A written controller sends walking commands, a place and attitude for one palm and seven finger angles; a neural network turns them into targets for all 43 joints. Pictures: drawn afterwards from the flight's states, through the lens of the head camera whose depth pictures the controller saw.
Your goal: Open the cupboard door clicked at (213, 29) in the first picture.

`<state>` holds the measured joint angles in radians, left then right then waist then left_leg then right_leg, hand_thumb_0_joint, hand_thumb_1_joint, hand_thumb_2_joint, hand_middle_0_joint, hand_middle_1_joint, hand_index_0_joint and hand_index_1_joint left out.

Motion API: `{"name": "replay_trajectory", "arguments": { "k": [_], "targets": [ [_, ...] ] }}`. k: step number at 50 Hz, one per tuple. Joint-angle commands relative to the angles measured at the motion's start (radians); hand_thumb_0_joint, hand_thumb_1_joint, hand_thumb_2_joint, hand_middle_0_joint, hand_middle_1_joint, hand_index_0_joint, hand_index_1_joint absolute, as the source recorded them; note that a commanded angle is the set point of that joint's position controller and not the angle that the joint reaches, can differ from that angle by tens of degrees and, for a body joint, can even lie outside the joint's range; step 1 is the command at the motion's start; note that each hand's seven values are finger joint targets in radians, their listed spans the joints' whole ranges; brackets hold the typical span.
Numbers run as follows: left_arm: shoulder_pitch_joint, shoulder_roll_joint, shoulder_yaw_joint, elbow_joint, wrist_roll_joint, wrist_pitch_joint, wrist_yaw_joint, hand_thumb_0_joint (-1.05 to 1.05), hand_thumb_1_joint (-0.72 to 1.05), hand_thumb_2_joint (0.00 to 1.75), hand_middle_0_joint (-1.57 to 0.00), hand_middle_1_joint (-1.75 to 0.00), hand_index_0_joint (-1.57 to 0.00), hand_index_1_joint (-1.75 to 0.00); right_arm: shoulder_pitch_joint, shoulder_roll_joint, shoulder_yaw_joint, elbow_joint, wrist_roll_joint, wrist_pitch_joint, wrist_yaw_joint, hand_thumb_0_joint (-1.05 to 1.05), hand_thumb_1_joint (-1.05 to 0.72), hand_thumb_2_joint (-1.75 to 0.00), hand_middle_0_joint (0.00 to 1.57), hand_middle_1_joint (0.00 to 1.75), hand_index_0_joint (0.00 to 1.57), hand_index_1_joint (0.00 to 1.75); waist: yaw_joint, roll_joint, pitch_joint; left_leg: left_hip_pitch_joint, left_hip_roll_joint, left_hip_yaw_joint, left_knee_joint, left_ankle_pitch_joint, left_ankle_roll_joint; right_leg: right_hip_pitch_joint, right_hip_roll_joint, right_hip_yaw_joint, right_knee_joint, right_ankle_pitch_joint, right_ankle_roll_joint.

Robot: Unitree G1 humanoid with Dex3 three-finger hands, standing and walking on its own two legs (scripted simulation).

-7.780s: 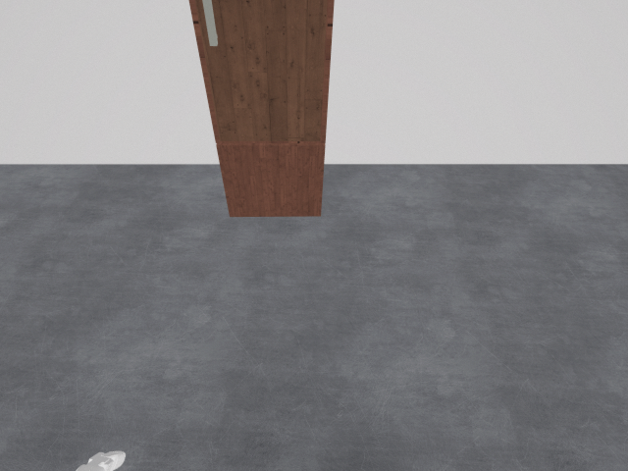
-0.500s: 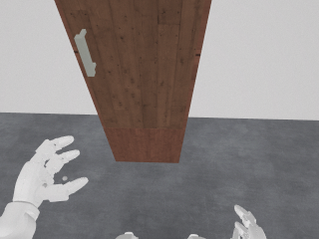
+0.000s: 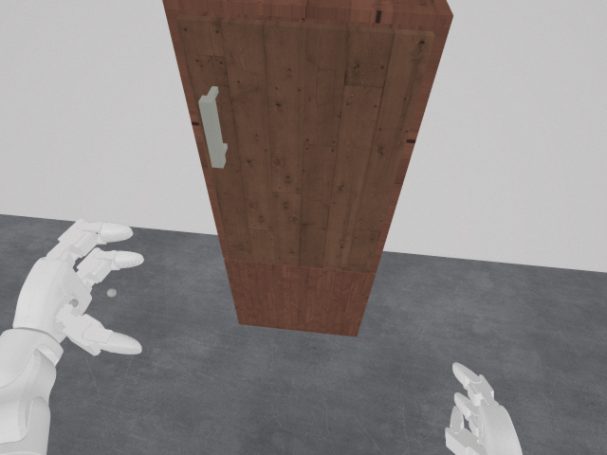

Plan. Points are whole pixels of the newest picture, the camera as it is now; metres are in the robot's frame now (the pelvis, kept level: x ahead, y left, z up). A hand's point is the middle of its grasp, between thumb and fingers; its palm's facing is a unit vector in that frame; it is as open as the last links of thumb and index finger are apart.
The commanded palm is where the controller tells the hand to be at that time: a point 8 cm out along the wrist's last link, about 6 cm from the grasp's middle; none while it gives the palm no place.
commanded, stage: raise the hand with hooked fingers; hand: left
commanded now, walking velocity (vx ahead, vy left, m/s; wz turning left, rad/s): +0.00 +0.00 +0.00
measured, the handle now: (216, 127) +0.60 +0.21 +0.11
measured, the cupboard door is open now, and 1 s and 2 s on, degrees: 0 0 0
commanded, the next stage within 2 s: move the hooked fingers beside the handle in 0.76 s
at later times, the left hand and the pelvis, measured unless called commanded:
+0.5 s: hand (122, 256) +0.30 +0.25 +0.13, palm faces -0.01 -1.00 -0.03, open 14.0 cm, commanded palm +0.27 +0.30 +0.13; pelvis +0.01 -0.02 +0.01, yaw -1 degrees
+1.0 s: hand (123, 258) +0.30 +0.25 +0.12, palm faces +0.02 -1.00 -0.02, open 14.0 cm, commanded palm +0.29 +0.29 +0.13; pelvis -0.01 -0.03 +0.01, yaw -1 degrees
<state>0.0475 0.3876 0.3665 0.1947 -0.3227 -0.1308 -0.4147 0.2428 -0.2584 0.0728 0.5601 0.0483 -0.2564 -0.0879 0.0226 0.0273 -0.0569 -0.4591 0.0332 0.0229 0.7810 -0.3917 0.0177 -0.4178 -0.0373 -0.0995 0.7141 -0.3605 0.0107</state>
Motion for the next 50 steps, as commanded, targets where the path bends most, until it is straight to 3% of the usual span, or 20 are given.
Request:
{"name": "replay_trajectory", "arguments": {
  "k": [1,5,9,12,14,16,19,21,23,26,28,30,32,35,36,40,43,44,46,50],
  "targets": [
    [-0.275,0.243,0.092,-0.179,-0.018,-0.016,-0.033,0.0,-0.5,0.3,-0.3,-1.2,-0.3,-1.2,-0.041,-0.154,-0.068,-0.136,0.007,-0.038,-0.022,0.0,-0.9,-0.9,0.2,0.3,0.2,0.3,-0.011,0.083,-0.156,0.145,-0.025,-0.059,-0.176,0.253,-0.007,0.056,0.064,0.018,-0.098,0.205,-0.04],
    [-0.332,0.311,0.175,-0.204,-0.031,-0.059,-0.025,0.0,-0.5,0.3,-0.3,-1.2,-0.3,-1.2,-0.04,-0.143,-0.061,-0.128,-0.002,-0.04,-0.026,0.0,-0.9,-0.9,0.2,0.3,0.2,0.3,-0.003,0.062,-0.241,0.203,-0.023,-0.058,-0.181,0.334,-0.007,0.11,0.063,0.021,-0.106,0.279,-0.039],
    [-0.386,0.293,0.159,-0.094,-0.042,-0.054,-0.052,0.0,-0.5,0.3,-0.3,-1.2,-0.3,-1.2,-0.044,-0.148,-0.057,-0.1,0.004,-0.034,-0.032,0.0,-0.9,-0.9,0.2,0.3,0.2,0.3,-0.016,0.063,-0.168,0.194,-0.022,-0.051,-0.195,0.318,-0.008,0.099,0.062,0.023,-0.131,0.28,-0.039],
    [-0.429,0.296,0.133,0.008,-0.037,-0.001,-0.091,0.0,-0.5,0.3,-0.3,-1.2,-0.3,-1.2,-0.045,-0.156,-0.058,-0.098,0.013,-0.023,-0.038,0.0,-0.9,-0.9,0.2,0.3,0.2,0.3,-0.02,0.06,-0.126,0.171,-0.029,-0.044,-0.208,0.271,-0.002,0.092,0.055,0.033,-0.158,0.25,-0.039],
    [-0.418,0.287,0.114,0.046,-0.028,0.027,-0.109,0.0,-0.5,0.3,-0.3,-1.2,-0.3,-1.2,-0.041,-0.159,-0.061,-0.104,0.015,-0.019,-0.039,0.0,-0.9,-0.9,0.2,0.3,0.2,0.3,-0.016,0.069,-0.139,0.175,-0.031,-0.041,-0.213,0.273,0.0,0.098,0.05,0.034,-0.161,0.25,-0.038],
    [-0.376,0.288,0.115,0.036,-0.033,0.036,-0.122,0.0,-0.5,0.3,-0.3,-1.2,-0.3,-1.2,-0.037,-0.16,-0.062,-0.121,0.011,-0.02,-0.03,0.0,-0.9,-0.9,0.2,0.3,0.2,0.3,0.0,0.034,-0.171,0.18,-0.033,-0.042,-0.206,0.316,0.003,0.131,0.052,0.035,-0.152,0.296,-0.04],
    [-0.342,0.336,0.179,-0.032,-0.042,0.005,-0.111,0.0,-0.5,0.3,-0.3,-1.2,-0.3,-1.2,-0.034,-0.158,-0.072,-0.134,0.005,-0.021,-0.018,0.0,-0.9,-0.9,0.2,0.3,0.2,0.3,0.014,0.016,-0.244,0.202,-0.032,-0.031,-0.196,0.368,0.006,0.161,0.049,0.043,-0.144,0.355,-0.035],
    [-0.358,0.361,0.215,-0.074,-0.059,-0.028,-0.092,0.0,-0.5,0.3,-0.3,-1.2,-0.3,-1.2,-0.034,-0.156,-0.07,-0.135,-0.001,-0.022,-0.013,0.0,-0.9,-0.9,0.2,0.3,0.2,0.3,0.021,-0.001,-0.23,0.19,-0.034,-0.028,-0.194,0.374,0.005,0.178,0.054,0.05,-0.142,0.369,-0.036],
    [-0.38,0.357,0.231,-0.066,-0.062,-0.051,-0.071,0.0,-0.5,0.3,-0.3,-1.2,-0.3,-1.2,-0.034,-0.152,-0.072,-0.128,0.0,-0.021,-0.014,0.0,-0.9,-0.9,0.2,0.3,0.2,0.3,0.012,0.012,-0.208,0.185,-0.033,-0.021,-0.203,0.34,0.005,0.158,0.052,0.054,-0.151,0.341,-0.033],
    [-0.42,0.335,0.198,-0.047,-0.047,-0.055,-0.055,0.0,-0.5,0.3,-0.3,-1.2,-0.3,-1.2,-0.032,-0.152,-0.071,-0.121,0.003,-0.018,-0.016,0.0,-0.9,-0.9,0.2,0.3,0.2,0.3,0.002,0.055,-0.155,0.174,-0.034,-0.016,-0.209,0.287,0.004,0.13,0.052,0.061,-0.163,0.281,-0.034],
    [-0.419,0.321,0.176,-0.033,-0.031,-0.046,-0.058,0.0,-0.5,0.3,-0.3,-1.2,-0.3,-1.2,-0.034,-0.149,-0.074,-0.119,0.006,-0.018,-0.02,0.0,-0.9,-0.9,0.2,0.3,0.2,0.3,-0.004,0.104,-0.166,0.181,-0.036,-0.007,-0.209,0.273,0.006,0.127,0.043,0.072,-0.17,0.272,-0.032],
    [-0.412,0.296,0.138,-0.044,-0.019,-0.041,-0.066,0.0,-0.5,0.3,-0.3,-1.2,-0.3,-1.2,-0.032,-0.147,-0.075,-0.118,0.009,-0.018,-0.024,0.0,-0.9,-0.9,0.2,0.3,0.2,0.3,-0.011,0.108,-0.172,0.193,-0.034,-0.007,-0.211,0.27,0.008,0.123,0.043,0.07,-0.176,0.268,-0.031],
    [-0.402,0.311,0.147,-0.038,-0.028,-0.035,-0.077,0.0,-0.5,0.3,-0.3,-1.2,-0.3,-1.2,-0.035,-0.152,-0.075,-0.124,0.008,-0.018,-0.026,0.0,-0.9,-0.9,0.2,0.3,0.2,0.3,-0.011,0.044,-0.176,0.175,-0.033,-0.009,-0.203,0.26,0.011,0.135,0.043,0.083,-0.18,0.266,-0.025],
    [-0.396,0.329,0.179,-0.035,-0.039,-0.043,-0.079,0.0,-0.5,0.3,-0.3,-1.2,-0.3,-1.2,-0.042,-0.151,-0.073,-0.122,0.008,-0.021,-0.03,0.0,-0.9,-0.9,0.2,0.3,0.2,0.3,-0.004,0.03,-0.185,0.168,-0.034,-0.012,-0.205,0.262,0.009,0.149,0.042,0.083,-0.18,0.264,-0.024],
    [-0.402,0.347,0.195,-0.031,-0.049,-0.044,-0.08,0.0,-0.5,0.3,-0.3,-1.2,-0.3,-1.2,-0.039,-0.154,-0.07,-0.123,0.005,-0.019,-0.029,0.0,-0.9,-0.9,0.2,0.3,0.2,0.3,0.0,-0.01,-0.176,0.153,-0.034,-0.014,-0.2,0.258,0.009,0.159,0.045,0.09,-0.181,0.257,-0.023],
    [-0.401,0.324,0.191,-0.003,-0.053,-0.052,-0.075,0.0,-0.5,0.3,-0.3,-1.2,-0.3,-1.2,-0.044,-0.148,-0.07,-0.116,0.007,-0.022,-0.029,0.0,-0.9,-0.9,0.2,0.3,0.2,0.3,-0.002,0.008,-0.176,0.15,-0.035,-0.01,-0.2,0.253,0.008,0.148,0.039,0.091,-0.18,0.26,-0.02],
    [-0.419,0.298,0.147,0.009,-0.045,-0.042,-0.086,0.0,-0.5,0.3,-0.3,-1.2,-0.3,-1.2,-0.048,-0.147,-0.069,-0.116,0.012,-0.021,-0.028,0.0,-0.9,-0.9,0.2,0.3,0.2,0.3,-0.01,0.032,-0.15,0.142,-0.035,-0.009,-0.2,0.229,0.007,0.125,0.037,0.097,-0.185,0.228,-0.021],
    [-0.454,0.307,0.141,0.012,-0.033,-0.041,-0.084,0.0,-0.5,0.3,-0.3,-1.2,-0.3,-1.2,-0.047,-0.149,-0.068,-0.11,0.013,-0.021,-0.03,0.0,-0.9,-0.9,0.2,0.3,0.2,0.3,-0.018,0.062,-0.139,0.147,-0.034,-0.01,-0.201,0.221,0.006,0.107,0.039,0.093,-0.185,0.216,-0.023],
    [-0.564,0.325,0.129,0.039,-0.029,-0.04,-0.08,0.0,-0.5,0.3,-0.3,-1.2,-0.3,-1.2,-0.038,-0.155,-0.067,-0.1,0.013,-0.017,-0.037,0.0,-0.9,-0.9,0.2,0.3,0.2,0.3,-0.043,0.009,-0.116,0.135,-0.032,-0.019,-0.195,0.196,0.008,0.084,0.044,0.099,-0.192,0.176,-0.02],
    [-0.68,0.365,0.14,0.119,-0.009,-0.061,-0.076,0.0,-0.5,0.3,-0.3,-1.2,-0.3,-1.2,-0.024,-0.159,-0.066,-0.079,0.013,-0.013,-0.046,0.0,-0.9,-0.9,0.2,0.3,0.2,0.3,-0.056,0.022,-0.147,0.124,-0.033,-0.021,-0.188,0.16,0.007,0.071,0.037,0.107,-0.193,0.119,-0.02]
  ]
}}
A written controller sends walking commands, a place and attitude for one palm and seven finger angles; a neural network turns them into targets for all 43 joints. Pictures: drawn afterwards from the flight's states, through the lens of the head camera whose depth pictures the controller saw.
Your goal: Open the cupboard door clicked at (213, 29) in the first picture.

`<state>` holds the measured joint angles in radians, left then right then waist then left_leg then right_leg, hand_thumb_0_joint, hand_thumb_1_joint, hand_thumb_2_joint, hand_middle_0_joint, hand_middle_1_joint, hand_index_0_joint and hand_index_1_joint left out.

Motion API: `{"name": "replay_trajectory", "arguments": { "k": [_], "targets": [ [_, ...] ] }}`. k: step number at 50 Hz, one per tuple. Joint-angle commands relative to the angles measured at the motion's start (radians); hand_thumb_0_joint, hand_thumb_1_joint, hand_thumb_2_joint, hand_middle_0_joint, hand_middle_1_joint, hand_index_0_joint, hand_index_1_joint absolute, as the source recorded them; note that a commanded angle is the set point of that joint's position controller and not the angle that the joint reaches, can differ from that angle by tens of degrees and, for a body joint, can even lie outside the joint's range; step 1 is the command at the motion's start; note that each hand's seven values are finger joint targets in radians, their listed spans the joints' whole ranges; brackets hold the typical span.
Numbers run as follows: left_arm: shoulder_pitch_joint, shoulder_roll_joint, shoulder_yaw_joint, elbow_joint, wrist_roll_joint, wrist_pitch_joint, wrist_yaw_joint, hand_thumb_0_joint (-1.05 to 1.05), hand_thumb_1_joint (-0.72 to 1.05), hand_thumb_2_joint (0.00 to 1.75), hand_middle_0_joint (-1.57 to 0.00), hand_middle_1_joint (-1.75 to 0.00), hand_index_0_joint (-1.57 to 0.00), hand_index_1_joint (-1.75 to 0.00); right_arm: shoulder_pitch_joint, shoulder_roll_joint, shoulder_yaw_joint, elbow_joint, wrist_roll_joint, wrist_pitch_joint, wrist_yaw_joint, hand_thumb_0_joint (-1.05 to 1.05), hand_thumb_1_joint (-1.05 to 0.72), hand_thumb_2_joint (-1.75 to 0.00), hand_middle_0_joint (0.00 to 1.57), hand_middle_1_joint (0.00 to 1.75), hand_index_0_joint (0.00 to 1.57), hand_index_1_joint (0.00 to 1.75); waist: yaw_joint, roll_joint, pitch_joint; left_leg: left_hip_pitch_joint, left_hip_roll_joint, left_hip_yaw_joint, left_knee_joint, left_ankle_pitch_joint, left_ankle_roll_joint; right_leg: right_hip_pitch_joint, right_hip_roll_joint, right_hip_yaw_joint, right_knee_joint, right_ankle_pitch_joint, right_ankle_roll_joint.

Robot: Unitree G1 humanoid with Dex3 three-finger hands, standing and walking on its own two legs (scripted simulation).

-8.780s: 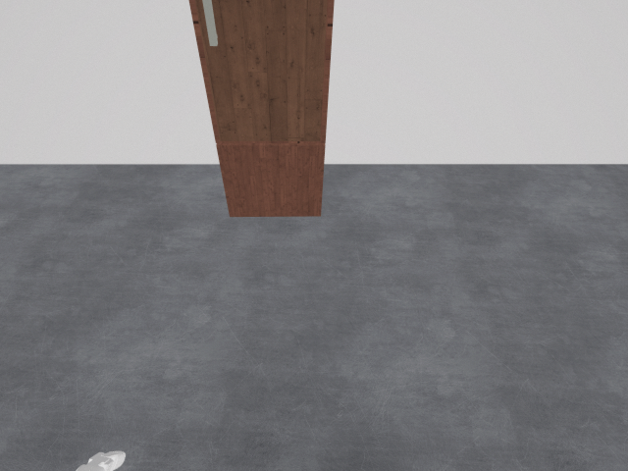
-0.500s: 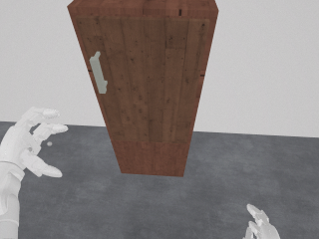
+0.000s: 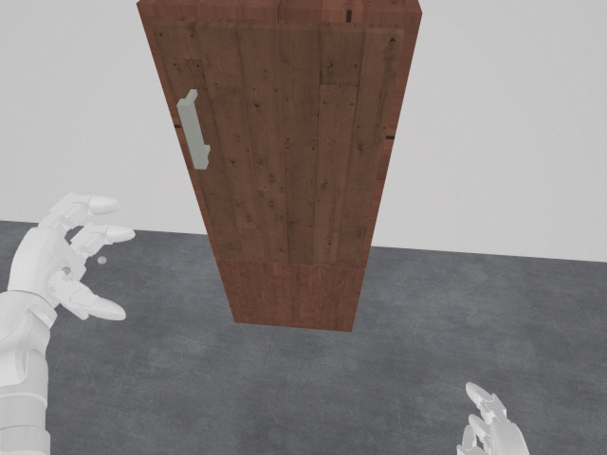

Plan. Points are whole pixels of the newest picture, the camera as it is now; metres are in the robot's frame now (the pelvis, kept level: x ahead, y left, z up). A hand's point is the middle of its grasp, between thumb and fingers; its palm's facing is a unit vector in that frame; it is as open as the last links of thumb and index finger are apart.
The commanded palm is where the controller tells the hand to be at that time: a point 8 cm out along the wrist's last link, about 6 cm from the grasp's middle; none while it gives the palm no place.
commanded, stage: move the hooked fingers beside the handle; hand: left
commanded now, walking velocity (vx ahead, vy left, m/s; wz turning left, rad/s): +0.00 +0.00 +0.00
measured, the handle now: (197, 130) +0.61 +0.24 +0.10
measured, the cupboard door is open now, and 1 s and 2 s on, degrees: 0 0 0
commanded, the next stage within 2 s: none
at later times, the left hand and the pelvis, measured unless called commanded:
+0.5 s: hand (118, 210) +0.39 +0.29 +0.12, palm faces +0.01 -1.00 -0.01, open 14.0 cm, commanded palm +0.37 +0.33 +0.11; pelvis +0.00 +0.02 +0.00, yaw -1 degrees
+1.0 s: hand (136, 173) +0.47 +0.29 +0.11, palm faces +0.00 -1.00 -0.01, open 14.0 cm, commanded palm +0.46 +0.35 +0.11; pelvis +0.01 +0.02 -0.01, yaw -2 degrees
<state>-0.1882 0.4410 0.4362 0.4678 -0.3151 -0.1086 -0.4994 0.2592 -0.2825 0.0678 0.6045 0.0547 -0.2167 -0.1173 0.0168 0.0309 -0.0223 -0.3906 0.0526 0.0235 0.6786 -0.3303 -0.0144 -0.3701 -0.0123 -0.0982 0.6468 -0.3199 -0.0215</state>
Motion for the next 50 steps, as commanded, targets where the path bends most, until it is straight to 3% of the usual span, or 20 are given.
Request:
{"name": "replay_trajectory", "arguments": {
  "k": [1,4,6,9,12,14,15,19,23,27,30,32,33,36,38,41,43,44,49,50],
  "targets": [
    [-0.494,0.323,0.068,-0.141,-0.016,-0.091,0.007,0.0,-0.5,0.3,-0.3,-1.2,-0.3,-1.2,-0.034,-0.136,-0.059,-0.117,0.004,-0.05,-0.018,0.0,-0.9,-0.9,0.2,0.3,0.2,0.3,-0.05,0.037,-0.189,0.057,-0.052,-0.024,-0.081,0.103,0.038,0.025,0.014,0.11,-0.12,0.078,0.007],
    [-0.496,0.33,0.07,-0.107,0.001,-0.112,0.007,0.0,-0.5,0.3,-0.3,-1.2,-0.3,-1.2,-0.021,-0.133,-0.06,-0.118,0.001,-0.052,-0.014,0.0,-0.9,-0.9,0.2,0.3,0.2,0.3,-0.033,0.101,-0.268,0.091,-0.053,-0.03,-0.083,0.141,0.036,0.044,0.015,0.089,-0.093,0.134,-0.001],
    [-0.499,0.318,0.057,-0.068,-0.002,-0.112,0.002,0.0,-0.5,0.3,-0.3,-1.2,-0.3,-1.2,-0.007,-0.138,-0.06,-0.12,-0.001,-0.047,-0.011,0.0,-0.9,-0.9,0.2,0.3,0.2,0.3,-0.031,0.054,-0.29,0.088,-0.054,-0.034,-0.078,0.173,0.037,0.056,0.023,0.079,-0.077,0.18,-0.004],
    [-0.494,0.308,0.047,-0.009,0.004,-0.098,-0.002,0.0,-0.5,0.3,-0.3,-1.2,-0.3,-1.2,0.005,-0.144,-0.065,-0.12,0.001,-0.037,-0.003,0.0,-0.9,-0.9,0.2,0.3,0.2,0.3,-0.032,0.05,-0.274,0.074,-0.052,-0.031,-0.082,0.178,0.036,0.027,0.021,0.068,-0.07,0.2,-0.002],
    [-0.458,0.373,0.109,0.078,0.009,-0.079,0.002,0.0,-0.5,0.3,-0.3,-1.2,-0.3,-1.2,0.022,-0.158,-0.068,-0.129,-0.001,-0.016,0.007,0.0,-0.9,-0.9,0.2,0.3,0.2,0.3,-0.015,-0.009,-0.254,0.015,-0.051,-0.024,-0.077,0.202,0.038,0.051,0.021,0.069,-0.058,0.238,0.0],
    [-0.526,0.391,0.113,0.094,0.02,-0.086,0.011,0.0,-0.5,0.3,-0.3,-1.2,-0.3,-1.2,0.034,-0.16,-0.071,-0.128,-0.002,-0.005,0.011,0.0,-0.9,-0.9,0.2,0.3,0.2,0.3,-0.026,-0.001,-0.246,0.006,-0.05,-0.026,-0.078,0.186,0.036,0.027,0.021,0.068,-0.057,0.217,0.001],
    [-0.543,0.379,0.096,0.071,0.028,-0.098,0.013,0.0,-0.5,0.3,-0.3,-1.2,-0.3,-1.2,0.037,-0.157,-0.072,-0.133,-0.003,-0.002,0.014,0.0,-0.9,-0.9,0.2,0.3,0.2,0.3,-0.027,0.04,-0.263,0.018,-0.05,-0.025,-0.077,0.195,0.035,0.024,0.022,0.068,-0.051,0.22,-0.001],
    [-0.6,0.37,0.084,-0.009,0.032,-0.158,0.02,0.0,-0.5,0.3,-0.3,-1.2,-0.3,-1.2,0.066,-0.154,-0.08,-0.136,-0.008,0.01,0.02,0.0,-0.9,-0.9,0.2,0.3,0.2,0.3,-0.039,0.094,-0.358,0.098,-0.046,-0.024,-0.06,0.275,0.036,0.027,0.033,0.066,-0.033,0.284,-0.005],
    [-0.667,0.388,0.094,0.104,0.027,-0.166,0.005,0.0,-0.5,0.3,-0.3,-1.2,-0.3,-1.2,0.092,-0.165,-0.081,-0.103,-0.008,0.027,0.013,0.0,-0.9,-0.9,0.2,0.3,0.2,0.3,-0.065,0.036,-0.306,0.063,-0.042,-0.032,-0.06,0.234,0.038,-0.006,0.037,0.06,-0.039,0.254,-0.003],
    [-0.74,0.405,0.065,0.22,0.056,-0.141,-0.008,0.0,-0.5,0.3,-0.3,-1.2,-0.3,-1.2,0.104,-0.174,-0.077,-0.087,-0.007,0.044,0.011,0.0,-0.9,-0.9,0.2,0.3,0.2,0.3,-0.078,0.078,-0.271,0.035,-0.043,-0.036,-0.059,0.192,0.038,-0.057,0.032,0.058,-0.041,0.205,-0.006],
    [-0.818,0.396,0.031,0.261,0.078,-0.152,-0.004,0.0,-0.5,0.3,-0.3,-1.2,-0.3,-1.2,0.122,-0.176,-0.078,-0.08,-0.01,0.055,0.012,0.0,-0.9,-0.9,0.2,0.3,0.2,0.3,-0.096,0.069,-0.28,0.036,-0.041,-0.046,-0.053,0.177,0.039,-0.094,0.033,0.054,-0.038,0.175,-0.005],
    [-0.881,0.432,0.049,0.261,0.084,-0.179,0.002,0.0,-0.5,0.3,-0.3,-1.2,-0.3,-1.2,0.138,-0.18,-0.079,-0.076,-0.015,0.061,0.012,0.0,-0.9,-0.9,0.2,0.3,0.2,0.3,-0.094,0.082,-0.331,0.057,-0.039,-0.055,-0.04,0.21,0.035,-0.091,0.036,0.054,-0.022,0.194,-0.009],
    [-0.903,0.41,0.033,0.271,0.084,-0.19,0.004,0.0,-0.5,0.3,-0.3,-1.2,-0.3,-1.2,0.141,-0.177,-0.079,-0.072,-0.016,0.064,0.014,0.0,-0.9,-0.9,0.2,0.3,0.2,0.3,-0.104,0.086,-0.344,0.073,-0.038,-0.053,-0.034,0.225,0.035,-0.1,0.037,0.053,-0.019,0.206,-0.007],
    [-0.935,0.494,0.099,0.343,0.086,-0.218,0.009,0.0,-0.5,0.3,-0.3,-1.2,-0.3,-1.2,0.164,-0.189,-0.08,-0.056,-0.022,0.079,0.014,0.0,-0.9,-0.9,0.2,0.3,0.2,0.3,-0.098,0.058,-0.375,0.045,-0.037,-0.055,-0.015,0.238,0.035,-0.083,0.04,0.058,-0.002,0.224,-0.008],
    [-0.943,0.487,0.083,0.391,0.1,-0.215,0.006,0.0,-0.5,0.3,-0.3,-1.2,-0.3,-1.2,0.17,-0.186,-0.077,-0.057,-0.022,0.09,0.019,0.0,-0.9,-0.9,0.2,0.3,0.2,0.3,-0.101,0.079,-0.383,0.03,-0.038,-0.048,-0.009,0.249,0.036,-0.088,0.036,0.061,0.005,0.242,-0.003],
    [-0.939,0.56,0.126,0.467,0.124,-0.207,0.002,0.0,-0.5,0.3,-0.3,-1.2,-0.3,-1.2,0.19,-0.195,-0.078,-0.059,-0.025,0.113,0.023,0.0,-0.9,-0.9,0.2,0.3,0.2,0.3,-0.095,0.058,-0.374,-0.023,-0.038,-0.043,0.006,0.266,0.041,-0.074,0.037,0.066,0.019,0.272,-0.003],
    [-0.962,0.581,0.123,0.473,0.14,-0.206,-0.002,0.0,-0.5,0.3,-0.3,-1.2,-0.3,-1.2,0.199,-0.195,-0.08,-0.064,-0.024,0.126,0.026,0.0,-0.9,-0.9,0.2,0.3,0.2,0.3,-0.102,0.067,-0.388,-0.028,-0.037,-0.038,0.014,0.28,0.043,-0.077,0.036,0.068,0.022,0.293,0.002],
    [-0.984,0.572,0.104,0.464,0.146,-0.209,-0.007,0.0,-0.5,0.3,-0.3,-1.2,-0.3,-1.2,0.203,-0.193,-0.078,-0.067,-0.025,0.132,0.028,0.0,-0.9,-0.9,0.2,0.3,0.2,0.3,-0.109,0.103,-0.402,-0.024,-0.039,-0.033,0.018,0.283,0.044,-0.085,0.036,0.072,0.024,0.294,0.003],
    [-1.073,0.64,0.142,0.513,0.139,-0.231,-0.028,0.0,-0.5,0.3,-0.3,-1.2,-0.3,-1.2,0.235,-0.206,-0.081,-0.054,-0.027,0.162,0.024,0.0,-0.9,-0.9,0.2,0.3,0.2,0.3,-0.138,0.063,-0.417,-0.056,-0.033,-0.035,0.039,0.251,0.05,-0.099,0.044,0.079,0.024,0.273,0.009],
    [-1.086,0.655,0.145,0.519,0.144,-0.23,-0.032,0.0,-0.5,0.3,-0.3,-1.2,-0.3,-1.2,0.239,-0.207,-0.081,-0.051,-0.026,0.167,0.022,0.0,-0.9,-0.9,0.2,0.3,0.2,0.3,-0.145,0.083,-0.419,-0.057,-0.033,-0.034,0.043,0.255,0.051,-0.108,0.044,0.08,0.026,0.278,0.009]
  ]
}}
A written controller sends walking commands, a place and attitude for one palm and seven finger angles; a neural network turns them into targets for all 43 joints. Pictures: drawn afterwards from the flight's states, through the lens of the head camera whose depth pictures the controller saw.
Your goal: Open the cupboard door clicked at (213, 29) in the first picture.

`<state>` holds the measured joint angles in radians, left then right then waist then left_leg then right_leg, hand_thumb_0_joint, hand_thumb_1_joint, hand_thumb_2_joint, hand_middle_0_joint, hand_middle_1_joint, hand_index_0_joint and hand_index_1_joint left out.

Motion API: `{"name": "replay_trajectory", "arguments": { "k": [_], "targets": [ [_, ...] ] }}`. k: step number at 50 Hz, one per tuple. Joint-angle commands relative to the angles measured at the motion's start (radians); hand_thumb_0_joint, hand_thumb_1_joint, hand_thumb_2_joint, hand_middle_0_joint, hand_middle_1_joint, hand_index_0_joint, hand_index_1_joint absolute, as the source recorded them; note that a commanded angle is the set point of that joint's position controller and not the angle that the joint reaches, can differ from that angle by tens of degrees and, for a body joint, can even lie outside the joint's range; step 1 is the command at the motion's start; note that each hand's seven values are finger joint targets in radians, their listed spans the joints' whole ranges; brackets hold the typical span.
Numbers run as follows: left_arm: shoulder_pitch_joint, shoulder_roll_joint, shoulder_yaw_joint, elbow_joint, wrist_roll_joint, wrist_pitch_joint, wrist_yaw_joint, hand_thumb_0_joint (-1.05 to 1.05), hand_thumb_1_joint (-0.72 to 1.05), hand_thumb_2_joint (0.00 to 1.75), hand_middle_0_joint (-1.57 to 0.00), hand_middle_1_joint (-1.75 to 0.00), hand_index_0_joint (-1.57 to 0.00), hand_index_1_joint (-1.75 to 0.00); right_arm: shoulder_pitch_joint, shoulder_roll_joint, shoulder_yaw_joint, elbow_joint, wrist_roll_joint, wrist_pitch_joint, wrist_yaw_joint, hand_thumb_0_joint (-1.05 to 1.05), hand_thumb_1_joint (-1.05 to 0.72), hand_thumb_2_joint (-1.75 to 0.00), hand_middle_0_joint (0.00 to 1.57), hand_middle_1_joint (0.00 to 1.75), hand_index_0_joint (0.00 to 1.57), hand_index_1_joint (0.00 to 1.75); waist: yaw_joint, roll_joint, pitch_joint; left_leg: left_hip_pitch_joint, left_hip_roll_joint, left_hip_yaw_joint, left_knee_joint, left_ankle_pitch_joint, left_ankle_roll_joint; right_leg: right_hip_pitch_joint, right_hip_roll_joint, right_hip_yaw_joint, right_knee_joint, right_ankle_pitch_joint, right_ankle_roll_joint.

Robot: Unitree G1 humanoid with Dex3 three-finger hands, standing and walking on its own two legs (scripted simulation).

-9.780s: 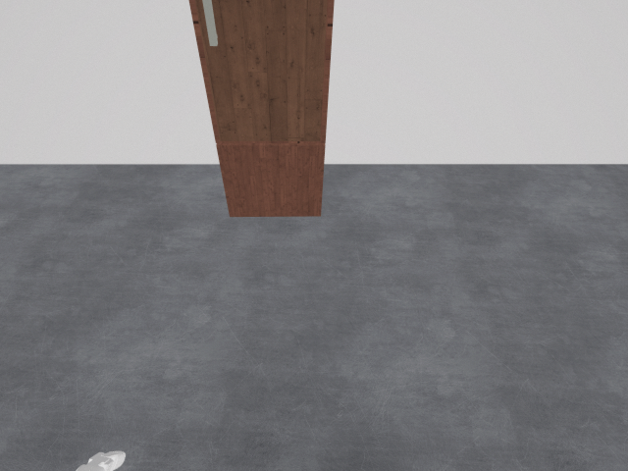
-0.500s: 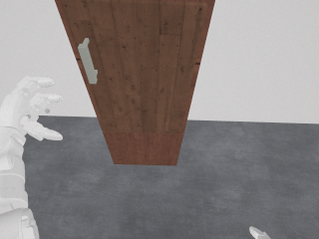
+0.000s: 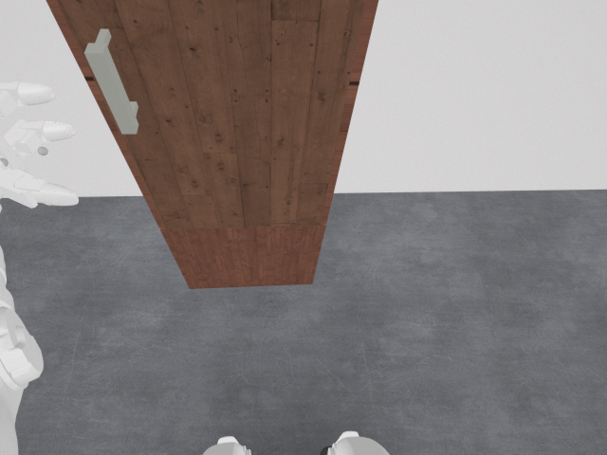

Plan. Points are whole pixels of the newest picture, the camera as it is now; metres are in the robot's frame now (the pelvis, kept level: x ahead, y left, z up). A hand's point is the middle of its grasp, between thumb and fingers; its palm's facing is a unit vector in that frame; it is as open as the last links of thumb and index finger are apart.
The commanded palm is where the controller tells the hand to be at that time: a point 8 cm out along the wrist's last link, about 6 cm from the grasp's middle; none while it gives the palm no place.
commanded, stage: move the hooked fingers beside the handle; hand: left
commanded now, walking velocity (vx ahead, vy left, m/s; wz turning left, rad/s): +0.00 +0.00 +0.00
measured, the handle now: (117, 84) +0.59 +0.24 +0.11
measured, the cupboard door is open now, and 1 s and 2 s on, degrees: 0 0 0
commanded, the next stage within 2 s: slide the fingers in behind the handle in 1.82 s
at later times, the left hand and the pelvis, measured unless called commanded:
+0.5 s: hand (48, 106) +0.52 +0.30 +0.13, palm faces +0.02 -1.00 -0.01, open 14.0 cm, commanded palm +0.51 +0.35 +0.11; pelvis +0.01 +0.01 -0.01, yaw -1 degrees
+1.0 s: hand (54, 113) +0.52 +0.30 +0.12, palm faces +0.03 -1.00 -0.03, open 14.0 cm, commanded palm +0.50 +0.34 +0.11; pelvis +0.02 +0.01 -0.01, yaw -1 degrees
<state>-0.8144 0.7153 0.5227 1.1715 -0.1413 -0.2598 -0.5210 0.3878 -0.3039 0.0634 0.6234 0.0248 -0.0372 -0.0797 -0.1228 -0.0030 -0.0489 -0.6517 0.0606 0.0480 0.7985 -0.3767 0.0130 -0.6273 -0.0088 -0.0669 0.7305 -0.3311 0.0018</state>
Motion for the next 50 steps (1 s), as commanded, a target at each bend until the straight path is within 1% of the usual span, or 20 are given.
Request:
{"name": "replay_trajectory", "arguments": {
  "k": [1,5,6,8,10,13,16,20,22,23,26,29,32,35,37,39,41,46,47,50],
  "targets": [
    [-0.484,0.384,0.054,-0.172,-0.032,-0.08,-0.017,0.0,-0.5,0.3,-0.3,-1.2,-0.3,-1.2,0.119,-0.188,-0.075,-0.065,0.002,-0.005,-0.017,0.0,-0.9,-0.9,0.2,0.3,0.2,0.3,-0.014,0.111,-0.392,0.202,-0.041,-0.06,-0.07,0.31,0.025,0.144,0.045,0.048,-0.052,0.297,-0.017],
    [-0.506,0.386,0.021,-0.144,-0.002,-0.066,-0.035,0.0,-0.5,0.3,-0.3,-1.2,-0.3,-1.2,0.143,-0.19,-0.077,-0.05,0.0,0.013,-0.015,0.0,-0.9,-0.9,0.2,0.3,0.2,0.3,-0.023,0.199,-0.404,0.234,-0.038,-0.071,-0.06,0.33,0.021,0.076,0.042,0.041,-0.052,0.27,-0.017],
    [-0.521,0.357,0.0,-0.132,-0.003,-0.061,-0.039,0.0,-0.5,0.3,-0.3,-1.2,-0.3,-1.2,0.152,-0.19,-0.076,-0.049,-0.003,0.018,-0.015,0.0,-0.9,-0.9,0.2,0.3,0.2,0.3,-0.036,0.211,-0.411,0.26,-0.035,-0.074,-0.053,0.36,0.02,0.05,0.047,0.036,-0.047,0.279,-0.021],
    [-0.543,0.408,0.029,-0.12,-0.002,-0.054,-0.04,0.0,-0.5,0.3,-0.3,-1.2,-0.3,-1.2,0.169,-0.197,-0.077,-0.041,-0.005,0.03,-0.014,0.0,-0.9,-0.9,0.2,0.3,0.2,0.3,-0.039,0.178,-0.424,0.253,-0.029,-0.085,-0.05,0.361,0.02,0.046,0.047,0.032,-0.049,0.268,-0.016],
    [-0.546,0.409,0.033,-0.098,-0.005,-0.044,-0.04,0.0,-0.5,0.3,-0.3,-1.2,-0.3,-1.2,0.178,-0.198,-0.076,-0.045,-0.006,0.038,-0.013,0.0,-0.9,-0.9,0.2,0.3,0.2,0.3,-0.042,0.155,-0.43,0.237,-0.028,-0.084,-0.048,0.363,0.022,0.05,0.049,0.031,-0.047,0.273,-0.014],
    [-0.585,0.485,0.074,-0.097,0.01,-0.045,-0.034,0.0,-0.5,0.3,-0.3,-1.2,-0.3,-1.2,0.194,-0.201,-0.075,-0.048,-0.009,0.056,-0.011,0.0,-0.9,-0.9,0.2,0.3,0.2,0.3,-0.038,0.181,-0.468,0.237,-0.029,-0.083,-0.031,0.401,0.022,0.065,0.051,0.035,-0.036,0.309,-0.014],
    [-0.613,0.513,0.075,-0.083,0.036,-0.046,-0.017,0.0,-0.5,0.3,-0.3,-1.2,-0.3,-1.2,0.203,-0.202,-0.068,-0.051,-0.013,0.07,-0.008,0.0,-0.9,-0.9,0.2,0.3,0.2,0.3,-0.046,0.207,-0.439,0.226,-0.027,-0.086,-0.024,0.41,0.02,0.032,0.055,0.031,-0.03,0.3,-0.016],
    [-0.629,0.487,0.038,-0.084,0.064,-0.045,-0.009,0.0,-0.5,0.3,-0.3,-1.2,-0.3,-1.2,0.223,-0.198,-0.069,-0.054,-0.018,0.089,0.001,0.0,-0.9,-0.9,0.2,0.3,0.2,0.3,-0.059,0.266,-0.463,0.286,-0.015,-0.099,-0.012,0.478,0.008,-0.03,0.057,0.019,-0.026,0.289,-0.015],
    [-0.664,0.476,0.029,-0.066,0.058,-0.037,-0.012,0.0,-0.5,0.3,-0.3,-1.2,-0.3,-1.2,0.231,-0.202,-0.068,-0.049,-0.02,0.096,0.002,0.0,-0.9,-0.9,0.2,0.3,0.2,0.3,-0.079,0.251,-0.461,0.298,-0.008,-0.105,-0.005,0.483,0.007,-0.059,0.062,0.014,-0.029,0.28,-0.012],
    [-0.674,0.501,0.046,-0.045,0.059,-0.031,-0.012,0.0,-0.5,0.3,-0.3,-1.2,-0.3,-1.2,0.24,-0.205,-0.068,-0.045,-0.02,0.099,-0.001,0.0,-0.9,-0.9,0.2,0.3,0.2,0.3,-0.083,0.225,-0.451,0.275,-0.008,-0.107,-0.003,0.464,0.01,-0.053,0.062,0.014,-0.029,0.274,-0.012],
    [-0.644,0.454,0.023,-0.026,0.05,-0.021,-0.022,0.0,-0.5,0.3,-0.3,-1.2,-0.3,-1.2,0.249,-0.203,-0.065,-0.053,-0.023,0.104,0.0,0.0,-0.9,-0.9,0.2,0.3,0.2,0.3,-0.08,0.221,-0.459,0.283,-0.008,-0.111,-0.006,0.489,0.009,-0.055,0.064,0.009,-0.024,0.286,-0.016],
    [-0.621,0.476,0.035,-0.047,0.061,-0.017,-0.02,0.0,-0.5,0.3,-0.3,-1.2,-0.3,-1.2,0.258,-0.201,-0.066,-0.053,-0.026,0.113,0.005,0.0,-0.9,-0.9,0.2,0.3,0.2,0.3,-0.068,0.253,-0.489,0.301,-0.004,-0.109,0.007,0.533,0.004,-0.066,0.064,0.008,-0.018,0.295,-0.014],
    [-0.628,0.517,0.077,-0.069,0.055,-0.025,-0.01,0.0,-0.5,0.3,-0.3,-1.2,-0.3,-1.2,0.265,-0.203,-0.067,-0.06,-0.028,0.124,0.012,0.0,-0.9,-0.9,0.2,0.3,0.2,0.3,-0.065,0.216,-0.508,0.288,-0.002,-0.109,0.012,0.547,0.005,-0.038,0.07,0.006,-0.01,0.322,-0.013],
    [-0.617,0.51,0.081,-0.134,0.061,-0.04,0.004,0.0,-0.5,0.3,-0.3,-1.2,-0.3,-1.2,0.262,-0.194,-0.072,-0.07,-0.029,0.129,0.021,0.0,-0.9,-0.9,0.2,0.3,0.2,0.3,-0.05,0.283,-0.545,0.321,-0.004,-0.104,0.017,0.589,0.003,-0.026,0.069,0.01,-0.006,0.343,-0.014],
    [-0.606,0.52,0.106,-0.189,0.055,-0.057,0.014,0.0,-0.5,0.3,-0.3,-1.2,-0.3,-1.2,0.267,-0.193,-0.079,-0.069,-0.033,0.135,0.028,0.0,-0.9,-0.9,0.2,0.3,0.2,0.3,-0.035,0.332,-0.593,0.4,0.005,-0.117,0.029,0.701,-0.014,-0.039,0.075,0.005,-0.001,0.361,-0.018],
    [-0.544,0.506,0.112,-0.183,0.045,-0.053,0.017,0.0,-0.5,0.3,-0.3,-1.2,-0.3,-1.2,0.259,-0.192,-0.083,-0.075,-0.031,0.138,0.035,0.0,-0.9,-0.9,0.2,0.3,0.2,0.3,-0.028,0.282,-0.576,0.377,0.005,-0.11,0.026,0.691,-0.007,-0.01,0.078,0.005,-0.008,0.375,-0.015],
    [-0.544,0.489,0.101,-0.14,0.034,-0.038,0.014,0.0,-0.5,0.3,-0.3,-1.2,-0.3,-1.2,0.25,-0.193,-0.078,-0.074,-0.027,0.143,0.033,0.0,-0.9,-0.9,0.2,0.3,0.2,0.3,-0.041,0.229,-0.508,0.312,-0.003,-0.1,0.018,0.621,0.007,0.009,0.078,0.005,-0.013,0.384,-0.016],
    [-0.498,0.453,0.072,-0.158,0.035,-0.023,0.005,0.0,-0.5,0.3,-0.3,-1.2,-0.3,-1.2,0.235,-0.189,-0.08,-0.089,-0.02,0.15,0.033,0.0,-0.9,-0.9,0.2,0.3,0.2,0.3,-0.029,0.245,-0.485,0.31,-0.011,-0.091,0.01,0.616,0.013,0.024,0.074,0.008,-0.018,0.398,-0.015],
    [-0.503,0.416,0.039,-0.161,0.033,-0.024,0.004,0.0,-0.5,0.3,-0.3,-1.2,-0.3,-1.2,0.231,-0.185,-0.079,-0.088,-0.018,0.15,0.034,0.0,-0.9,-0.9,0.2,0.3,0.2,0.3,-0.04,0.253,-0.476,0.321,-0.011,-0.089,0.009,0.609,0.012,0.005,0.074,0.009,-0.024,0.387,-0.012],
    [-0.534,0.423,0.052,-0.155,0.017,-0.04,0.006,0.0,-0.5,0.3,-0.3,-1.2,-0.3,-1.2,0.224,-0.189,-0.08,-0.08,-0.018,0.148,0.03,0.0,-0.9,-0.9,0.2,0.3,0.2,0.3,-0.056,0.186,-0.451,0.273,-0.014,-0.084,0.002,0.513,0.021,0.028,0.074,0.013,-0.029,0.371,-0.011]
  ]
}}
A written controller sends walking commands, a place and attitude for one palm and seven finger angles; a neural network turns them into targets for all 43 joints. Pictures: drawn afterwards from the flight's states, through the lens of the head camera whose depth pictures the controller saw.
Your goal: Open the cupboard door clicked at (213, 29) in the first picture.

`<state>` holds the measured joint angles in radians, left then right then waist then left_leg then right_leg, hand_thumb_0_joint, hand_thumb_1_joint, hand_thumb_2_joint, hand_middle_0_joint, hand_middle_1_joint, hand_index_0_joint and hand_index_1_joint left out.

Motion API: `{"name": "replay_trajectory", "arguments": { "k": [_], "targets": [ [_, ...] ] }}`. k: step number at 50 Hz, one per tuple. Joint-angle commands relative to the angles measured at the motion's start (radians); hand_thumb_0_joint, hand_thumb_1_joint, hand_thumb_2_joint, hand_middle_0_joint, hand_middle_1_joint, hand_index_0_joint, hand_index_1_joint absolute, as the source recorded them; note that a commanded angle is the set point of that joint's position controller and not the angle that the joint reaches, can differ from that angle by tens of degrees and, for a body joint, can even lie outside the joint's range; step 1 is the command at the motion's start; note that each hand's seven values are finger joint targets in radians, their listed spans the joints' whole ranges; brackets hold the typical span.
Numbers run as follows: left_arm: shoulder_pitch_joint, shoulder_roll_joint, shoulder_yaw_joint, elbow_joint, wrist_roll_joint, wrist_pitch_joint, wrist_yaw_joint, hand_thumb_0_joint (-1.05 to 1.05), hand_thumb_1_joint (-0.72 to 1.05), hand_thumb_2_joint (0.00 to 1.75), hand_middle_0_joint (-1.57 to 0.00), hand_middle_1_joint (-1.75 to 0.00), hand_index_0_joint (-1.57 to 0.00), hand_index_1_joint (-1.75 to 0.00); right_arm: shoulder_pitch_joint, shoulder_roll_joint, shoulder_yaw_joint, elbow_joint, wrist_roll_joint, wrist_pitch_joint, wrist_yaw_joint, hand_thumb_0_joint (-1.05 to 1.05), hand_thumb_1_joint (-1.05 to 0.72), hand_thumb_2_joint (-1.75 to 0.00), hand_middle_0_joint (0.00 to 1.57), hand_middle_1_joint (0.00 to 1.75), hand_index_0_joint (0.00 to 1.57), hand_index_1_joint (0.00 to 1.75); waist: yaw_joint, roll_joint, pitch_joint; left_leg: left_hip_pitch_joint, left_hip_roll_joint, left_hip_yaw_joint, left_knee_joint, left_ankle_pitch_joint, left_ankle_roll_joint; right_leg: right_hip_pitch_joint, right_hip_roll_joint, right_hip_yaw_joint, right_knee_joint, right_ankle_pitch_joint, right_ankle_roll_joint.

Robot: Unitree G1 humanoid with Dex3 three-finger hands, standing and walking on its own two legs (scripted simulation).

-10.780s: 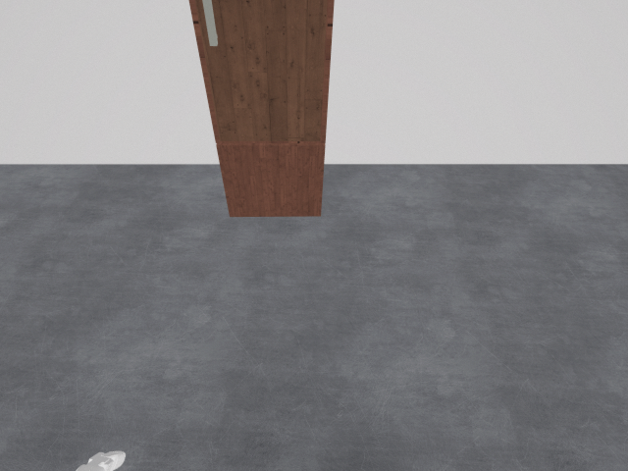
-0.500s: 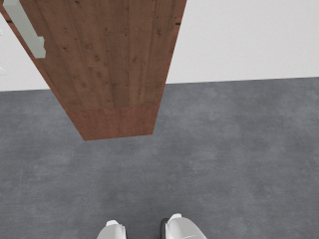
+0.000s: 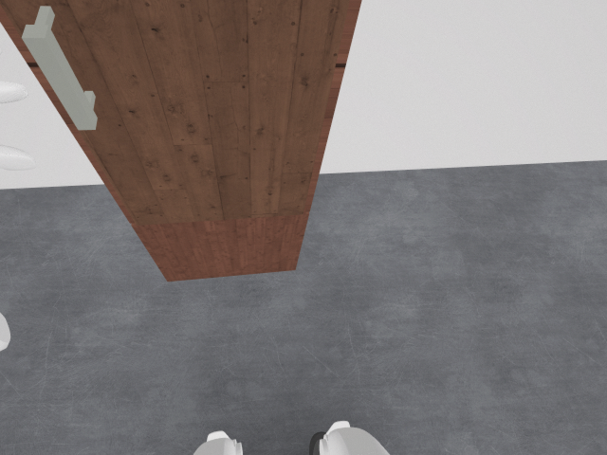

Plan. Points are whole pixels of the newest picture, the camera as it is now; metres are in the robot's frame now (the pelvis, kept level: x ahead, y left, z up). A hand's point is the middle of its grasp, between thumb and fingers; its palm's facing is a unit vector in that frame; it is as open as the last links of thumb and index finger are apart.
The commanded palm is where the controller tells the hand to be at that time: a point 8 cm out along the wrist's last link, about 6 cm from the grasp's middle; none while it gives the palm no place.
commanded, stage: move the hooked fingers beside the handle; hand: left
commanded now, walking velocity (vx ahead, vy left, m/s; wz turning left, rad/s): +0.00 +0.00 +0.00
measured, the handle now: (67, 72) +0.57 +0.25 +0.12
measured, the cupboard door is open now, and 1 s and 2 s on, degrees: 0 0 0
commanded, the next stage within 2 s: slide the fingers in behind the handle in 0.82 s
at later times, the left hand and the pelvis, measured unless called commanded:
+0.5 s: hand out of the picture +0.49 +0.31 +0.13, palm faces +0.06 -1.00 -0.02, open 14.0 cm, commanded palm +0.49 +0.35 +0.11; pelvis -0.02 +0.00 -0.01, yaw +0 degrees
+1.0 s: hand out of the picture +0.50 +0.31 +0.12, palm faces +0.04 -1.00 -0.02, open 14.0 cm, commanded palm +0.49 +0.34 +0.11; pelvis -0.01 +0.01 -0.01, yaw +0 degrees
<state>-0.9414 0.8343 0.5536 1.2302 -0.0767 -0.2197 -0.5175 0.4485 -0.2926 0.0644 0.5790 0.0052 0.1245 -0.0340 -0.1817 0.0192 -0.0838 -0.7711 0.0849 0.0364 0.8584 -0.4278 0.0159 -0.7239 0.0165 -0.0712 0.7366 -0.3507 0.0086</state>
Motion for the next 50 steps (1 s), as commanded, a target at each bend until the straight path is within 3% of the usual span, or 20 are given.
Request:
{"name": "replay_trajectory", "arguments": {
  "k": [1,3,5,8,10,13,15,19,22,26,28,30,33,34,36,39,42,45,48,50],
  "targets": [
    [-0.416,0.289,0.017,-0.211,-0.059,-0.086,0.0,0.0,-0.5,0.3,-0.3,-1.2,-0.3,-1.2,0.161,-0.201,-0.079,-0.037,0.001,-0.015,-0.018,0.0,-0.9,-0.9,0.2,0.3,0.2,0.3,0.0,0.163,-0.416,0.393,-0.041,-0.072,-0.057,0.567,0.02,0.128,0.05,0.019,-0.032,0.402,-0.022],
    [-0.421,0.31,0.03,-0.184,-0.058,-0.09,-0.003,0.0,-0.5,0.3,-0.3,-1.2,-0.3,-1.2,0.155,-0.203,-0.08,-0.03,0.004,-0.02,-0.022,0.0,-0.9,-0.9,0.2,0.3,0.2,0.3,0.0,0.152,-0.415,0.379,-0.044,-0.071,-0.056,0.539,0.02,0.134,0.046,0.023,-0.032,0.395,-0.019],
    [-0.437,0.308,0.007,-0.155,-0.044,-0.083,-0.002,0.0,-0.5,0.3,-0.3,-1.2,-0.3,-1.2,0.142,-0.201,-0.072,-0.029,0.008,-0.022,-0.026,0.0,-0.9,-0.9,0.2,0.3,0.2,0.3,-0.007,0.166,-0.367,0.329,-0.049,-0.064,-0.061,0.463,0.023,0.12,0.04,0.029,-0.036,0.356,-0.018],
    [-0.483,0.316,-0.014,-0.14,-0.023,-0.084,0.006,0.0,-0.5,0.3,-0.3,-1.2,-0.3,-1.2,0.136,-0.2,-0.067,-0.026,0.009,-0.028,-0.035,0.0,-0.9,-0.9,0.2,0.3,0.2,0.3,-0.016,0.188,-0.356,0.321,-0.05,-0.069,-0.059,0.429,0.022,0.1,0.037,0.031,-0.036,0.323,-0.017],
    [-0.508,0.288,-0.046,-0.131,-0.019,-0.083,0.01,0.0,-0.5,0.3,-0.3,-1.2,-0.3,-1.2,0.134,-0.198,-0.064,-0.025,0.01,-0.037,-0.037,0.0,-0.9,-0.9,0.2,0.3,0.2,0.3,-0.034,0.183,-0.359,0.308,-0.051,-0.066,-0.056,0.389,0.025,0.087,0.035,0.037,-0.042,0.291,-0.015],
    [-0.551,0.391,0.025,-0.12,-0.025,-0.094,0.009,0.0,-0.5,0.3,-0.3,-1.2,-0.3,-1.2,0.141,-0.209,-0.059,-0.022,0.011,-0.045,-0.047,0.0,-0.9,-0.9,0.2,0.3,0.2,0.3,-0.031,0.156,-0.416,0.281,-0.049,-0.07,-0.043,0.383,0.027,0.131,0.035,0.045,-0.03,0.302,-0.013],
    [-0.581,0.403,0.016,-0.123,-0.019,-0.093,0.001,0.0,-0.5,0.3,-0.3,-1.2,-0.3,-1.2,0.142,-0.207,-0.054,-0.021,0.012,-0.05,-0.049,0.0,-0.9,-0.9,0.2,0.3,0.2,0.3,-0.038,0.166,-0.441,0.256,-0.051,-0.062,-0.036,0.378,0.03,0.157,0.032,0.054,-0.026,0.32,-0.009],
    [-0.553,0.461,0.034,-0.088,0.01,-0.089,-0.008,0.0,-0.5,0.3,-0.3,-1.2,-0.3,-1.2,0.148,-0.205,-0.046,-0.024,0.011,-0.048,-0.048,0.0,-0.9,-0.9,0.2,0.3,0.2,0.3,-0.017,0.223,-0.447,0.247,-0.052,-0.062,-0.023,0.393,0.027,0.142,0.035,0.05,-0.014,0.313,-0.013],
    [-0.524,0.45,0.027,-0.081,0.012,-0.077,-0.019,0.0,-0.5,0.3,-0.3,-1.2,-0.3,-1.2,0.159,-0.204,-0.047,-0.027,0.01,-0.043,-0.048,0.0,-0.9,-0.9,0.2,0.3,0.2,0.3,-0.012,0.238,-0.463,0.272,-0.05,-0.069,-0.022,0.429,0.024,0.12,0.039,0.039,-0.007,0.324,-0.015],
    [-0.535,0.371,-0.019,-0.056,-0.013,-0.056,-0.04,0.0,-0.5,0.3,-0.3,-1.2,-0.3,-1.2,0.176,-0.21,-0.049,-0.021,0.008,-0.045,-0.048,0.0,-0.9,-0.9,0.2,0.3,0.2,0.3,-0.044,0.202,-0.404,0.284,-0.041,-0.079,-0.032,0.412,0.026,0.048,0.046,0.025,-0.02,0.281,-0.016],
    [-0.532,0.457,0.044,-0.08,-0.013,-0.063,-0.046,0.0,-0.5,0.3,-0.3,-1.2,-0.3,-1.2,0.189,-0.219,-0.052,-0.019,0.006,-0.041,-0.048,0.0,-0.9,-0.9,0.2,0.3,0.2,0.3,-0.024,0.202,-0.456,0.29,-0.039,-0.085,-0.029,0.425,0.023,0.072,0.047,0.024,-0.012,0.28,-0.016],
    [-0.545,0.44,0.035,-0.116,-0.012,-0.073,-0.043,0.0,-0.5,0.3,-0.3,-1.2,-0.3,-1.2,0.197,-0.217,-0.055,-0.016,0.002,-0.039,-0.044,0.0,-0.9,-0.9,0.2,0.3,0.2,0.3,-0.027,0.214,-0.48,0.324,-0.036,-0.091,-0.029,0.456,0.019,0.057,0.048,0.018,-0.008,0.286,-0.018],
    [-0.523,0.415,0.041,-0.175,-0.017,-0.092,-0.033,0.0,-0.5,0.3,-0.3,-1.2,-0.3,-1.2,0.206,-0.214,-0.062,-0.01,-0.007,-0.035,-0.031,0.0,-0.9,-0.9,0.2,0.3,0.2,0.3,-0.007,0.304,-0.519,0.431,-0.027,-0.104,-0.024,0.564,-0.002,0.008,0.053,0.006,-0.002,0.295,-0.025],
    [-0.495,0.426,0.058,-0.178,-0.018,-0.092,-0.028,0.0,-0.5,0.3,-0.3,-1.2,-0.3,-1.2,0.208,-0.215,-0.066,-0.012,-0.008,-0.033,-0.029,0.0,-0.9,-0.9,0.2,0.3,0.2,0.3,0.001,0.281,-0.522,0.437,-0.024,-0.108,-0.023,0.584,-0.003,0.016,0.055,0.004,-0.002,0.301,-0.026],
    [-0.47,0.387,0.043,-0.146,-0.027,-0.08,-0.024,0.0,-0.5,0.3,-0.3,-1.2,-0.3,-1.2,0.204,-0.213,-0.064,-0.015,-0.006,-0.029,-0.023,0.0,-0.9,-0.9,0.2,0.3,0.2,0.3,-0.004,0.268,-0.475,0.414,-0.025,-0.104,-0.028,0.57,0.0,0.007,0.058,0.001,-0.007,0.295,-0.027],
    [-0.481,0.394,0.032,-0.119,-0.016,-0.053,-0.016,0.0,-0.5,0.3,-0.3,-1.2,-0.3,-1.2,0.197,-0.213,-0.063,-0.019,-0.002,-0.024,-0.023,0.0,-0.9,-0.9,0.2,0.3,0.2,0.3,-0.013,0.222,-0.404,0.343,-0.03,-0.097,-0.041,0.495,0.008,0.016,0.054,0.0,-0.014,0.277,-0.02],
    [-0.461,0.401,0.045,-0.179,-0.005,-0.069,0.003,0.0,-0.5,0.3,-0.3,-1.2,-0.3,-1.2,0.201,-0.211,-0.067,-0.03,-0.007,-0.024,-0.021,0.0,-0.9,-0.9,0.2,0.3,0.2,0.3,0.009,0.272,-0.459,0.412,-0.027,-0.107,-0.038,0.582,-0.005,0.015,0.054,-0.003,-0.004,0.293,-0.024],
    [-0.454,0.377,0.045,-0.193,-0.015,-0.086,0.012,0.0,-0.5,0.3,-0.3,-1.2,-0.3,-1.2,0.2,-0.209,-0.071,-0.028,-0.009,-0.022,-0.015,0.0,-0.9,-0.9,0.2,0.3,0.2,0.3,0.003,0.26,-0.459,0.434,-0.021,-0.109,-0.029,0.615,-0.012,0.004,0.058,-0.004,-0.004,0.299,-0.024],
    [-0.513,0.271,-0.028,-0.192,-0.031,-0.097,0.01,0.0,-0.5,0.3,-0.3,-1.2,-0.3,-1.2,0.191,-0.205,-0.074,-0.017,-0.01,-0.023,-0.016,0.0,-0.9,-0.9,0.2,0.3,0.2,0.3,-0.029,0.257,-0.422,0.461,-0.016,-0.125,-0.036,0.588,-0.017,-0.047,0.059,-0.01,-0.013,0.255,-0.023],
    [-0.508,0.23,-0.055,-0.185,-0.034,-0.09,0.012,0.0,-0.5,0.3,-0.3,-1.2,-0.3,-1.2,0.188,-0.205,-0.074,-0.012,-0.01,-0.029,-0.015,0.0,-0.9,-0.9,0.2,0.3,0.2,0.3,-0.031,0.264,-0.425,0.461,-0.018,-0.123,-0.04,0.554,-0.013,-0.051,0.056,-0.008,-0.017,0.239,-0.025]
  ]
}}
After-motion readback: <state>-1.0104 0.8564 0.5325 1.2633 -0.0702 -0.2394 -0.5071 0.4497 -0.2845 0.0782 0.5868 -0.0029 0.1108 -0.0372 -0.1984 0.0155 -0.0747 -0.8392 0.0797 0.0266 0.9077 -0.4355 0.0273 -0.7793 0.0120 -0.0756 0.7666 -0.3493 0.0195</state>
